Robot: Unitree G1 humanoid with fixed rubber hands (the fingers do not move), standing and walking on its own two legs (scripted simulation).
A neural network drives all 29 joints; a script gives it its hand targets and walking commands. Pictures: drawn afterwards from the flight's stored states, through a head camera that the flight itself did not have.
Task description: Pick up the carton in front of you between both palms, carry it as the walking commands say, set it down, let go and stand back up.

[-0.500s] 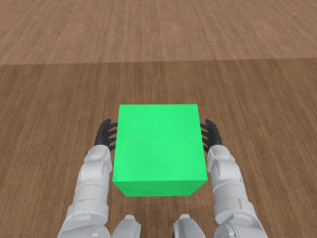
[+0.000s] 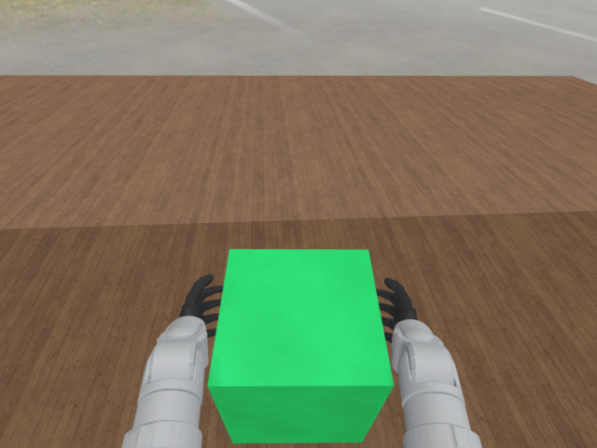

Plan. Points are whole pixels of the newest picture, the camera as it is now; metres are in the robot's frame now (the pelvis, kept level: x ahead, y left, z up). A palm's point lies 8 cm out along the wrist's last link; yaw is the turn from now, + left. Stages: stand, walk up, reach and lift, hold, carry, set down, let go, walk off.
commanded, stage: reach and lift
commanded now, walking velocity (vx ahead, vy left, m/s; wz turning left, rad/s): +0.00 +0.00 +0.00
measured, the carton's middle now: (298, 349) +0.30 +0.00 -0.05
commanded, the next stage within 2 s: hold in 0.92 s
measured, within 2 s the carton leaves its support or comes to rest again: neither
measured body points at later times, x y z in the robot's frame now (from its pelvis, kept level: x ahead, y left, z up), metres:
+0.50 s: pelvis +0.00 +0.00 +0.00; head -0.02 -0.01 +0.45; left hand +0.31 +0.15 +0.03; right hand +0.31 -0.15 +0.03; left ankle +0.01 +0.12 -0.74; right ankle +0.03 -0.13 -0.74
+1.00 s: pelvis +0.01 +0.00 +0.01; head -0.02 +0.00 +0.46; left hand +0.31 +0.15 +0.04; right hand +0.31 -0.15 +0.04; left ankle +0.01 +0.12 -0.74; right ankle +0.03 -0.13 -0.74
